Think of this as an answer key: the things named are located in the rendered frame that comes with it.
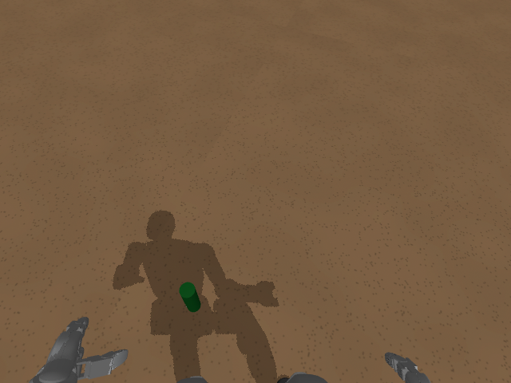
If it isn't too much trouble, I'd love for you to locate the can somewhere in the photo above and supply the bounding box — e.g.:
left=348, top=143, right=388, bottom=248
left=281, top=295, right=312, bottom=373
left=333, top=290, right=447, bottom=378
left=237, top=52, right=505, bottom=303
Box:
left=179, top=282, right=200, bottom=312

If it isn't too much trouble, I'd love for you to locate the right robot hand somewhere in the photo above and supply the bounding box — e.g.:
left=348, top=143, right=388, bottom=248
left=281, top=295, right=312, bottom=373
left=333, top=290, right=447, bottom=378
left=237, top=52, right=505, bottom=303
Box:
left=385, top=352, right=431, bottom=383

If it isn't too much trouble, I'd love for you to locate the left robot arm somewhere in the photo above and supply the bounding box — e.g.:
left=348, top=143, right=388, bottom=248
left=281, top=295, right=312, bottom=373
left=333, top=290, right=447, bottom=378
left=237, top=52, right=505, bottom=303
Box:
left=29, top=358, right=77, bottom=383

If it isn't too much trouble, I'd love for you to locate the left robot hand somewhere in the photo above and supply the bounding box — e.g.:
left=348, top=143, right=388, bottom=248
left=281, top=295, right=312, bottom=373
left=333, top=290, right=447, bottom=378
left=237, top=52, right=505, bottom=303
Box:
left=46, top=317, right=128, bottom=380

